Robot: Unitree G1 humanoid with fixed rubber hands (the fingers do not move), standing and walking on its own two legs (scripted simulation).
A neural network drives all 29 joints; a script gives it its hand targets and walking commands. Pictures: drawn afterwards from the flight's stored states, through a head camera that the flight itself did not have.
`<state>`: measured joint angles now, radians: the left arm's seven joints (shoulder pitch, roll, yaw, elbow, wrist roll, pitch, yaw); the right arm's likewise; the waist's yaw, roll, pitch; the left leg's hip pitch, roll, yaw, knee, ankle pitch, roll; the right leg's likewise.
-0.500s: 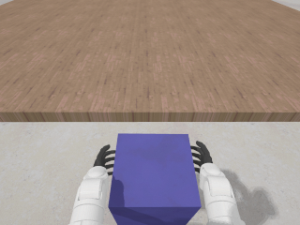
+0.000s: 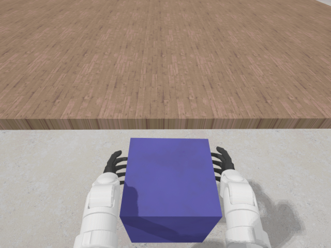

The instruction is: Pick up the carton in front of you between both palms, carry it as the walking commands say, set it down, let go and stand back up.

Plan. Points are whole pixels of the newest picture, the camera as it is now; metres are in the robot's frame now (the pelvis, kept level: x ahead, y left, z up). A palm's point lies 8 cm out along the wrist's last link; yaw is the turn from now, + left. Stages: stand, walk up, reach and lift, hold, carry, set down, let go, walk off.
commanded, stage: reach and lift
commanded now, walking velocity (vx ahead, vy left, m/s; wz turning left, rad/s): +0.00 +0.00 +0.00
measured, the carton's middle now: (168, 193) +0.30 +0.00 -0.05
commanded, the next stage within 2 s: hold in 0.48 s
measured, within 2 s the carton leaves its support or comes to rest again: neither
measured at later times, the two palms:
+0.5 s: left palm (110, 175) +0.30 +0.15 +0.04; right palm (228, 171) +0.31 -0.15 +0.05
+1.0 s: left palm (108, 174) +0.29 +0.15 +0.05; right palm (230, 170) +0.30 -0.15 +0.06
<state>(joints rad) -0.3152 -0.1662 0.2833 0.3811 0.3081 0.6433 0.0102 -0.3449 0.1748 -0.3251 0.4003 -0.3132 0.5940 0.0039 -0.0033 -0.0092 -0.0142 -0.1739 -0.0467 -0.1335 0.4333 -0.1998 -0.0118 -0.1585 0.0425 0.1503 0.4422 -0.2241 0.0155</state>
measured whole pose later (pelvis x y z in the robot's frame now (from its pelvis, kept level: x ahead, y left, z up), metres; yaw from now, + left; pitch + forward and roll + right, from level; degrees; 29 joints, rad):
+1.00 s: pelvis +0.00 +0.00 +0.00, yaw +0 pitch -7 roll +0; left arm -0.30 -0.16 0.24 0.28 0.30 0.77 0.01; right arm -0.33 0.17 -0.28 0.30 -0.31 0.73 0.01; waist 0.00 -0.01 0.00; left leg -0.07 -0.04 -0.13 0.37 -0.18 -0.01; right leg -0.05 0.04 0.14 0.37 -0.20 0.01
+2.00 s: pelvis +0.14 -0.01 -0.01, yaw -2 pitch +5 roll +2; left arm -0.12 -0.13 0.11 -0.33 0.12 1.15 0.09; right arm -0.17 0.14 -0.09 -0.28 -0.11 1.11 -0.08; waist 0.02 -0.04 -0.15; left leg -0.36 0.00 0.21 0.44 -0.15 0.04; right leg -0.19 -0.06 -0.02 0.57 -0.43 0.00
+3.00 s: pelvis +0.75 -0.05 +0.00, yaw -5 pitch +4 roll +0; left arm -0.33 -0.13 0.17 -0.46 0.09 1.32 0.10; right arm -0.33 0.16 -0.17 -0.45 -0.10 1.26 -0.11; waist -0.03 -0.01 -0.02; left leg -0.33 0.02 0.25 0.44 -0.20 0.08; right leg -0.49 -0.06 -0.07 1.14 -0.35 -0.04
